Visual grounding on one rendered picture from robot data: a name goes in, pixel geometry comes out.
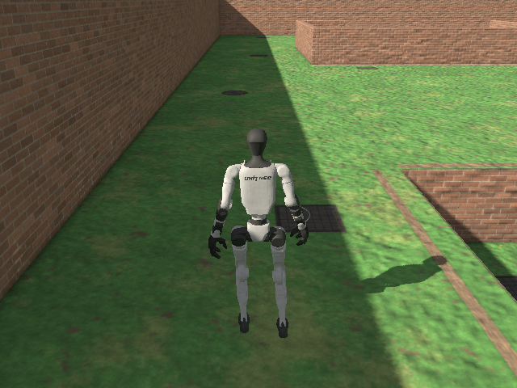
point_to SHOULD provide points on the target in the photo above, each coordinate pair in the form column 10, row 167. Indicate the robot left thigh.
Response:
column 239, row 244

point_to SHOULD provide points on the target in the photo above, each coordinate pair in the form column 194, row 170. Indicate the robot left hand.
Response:
column 212, row 245

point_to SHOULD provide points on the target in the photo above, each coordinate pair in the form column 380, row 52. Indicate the robot right hand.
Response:
column 302, row 233

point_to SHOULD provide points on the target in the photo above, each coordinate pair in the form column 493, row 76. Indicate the humanoid robot torso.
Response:
column 258, row 196

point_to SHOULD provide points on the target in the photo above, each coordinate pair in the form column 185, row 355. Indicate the left robot forearm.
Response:
column 219, row 221

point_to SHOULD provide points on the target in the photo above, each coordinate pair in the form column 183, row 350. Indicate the robot left upper arm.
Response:
column 228, row 186

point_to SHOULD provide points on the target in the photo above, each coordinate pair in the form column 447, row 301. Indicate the robot right upper arm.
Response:
column 283, row 171

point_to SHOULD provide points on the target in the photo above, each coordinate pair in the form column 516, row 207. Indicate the right robot forearm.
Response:
column 298, row 215

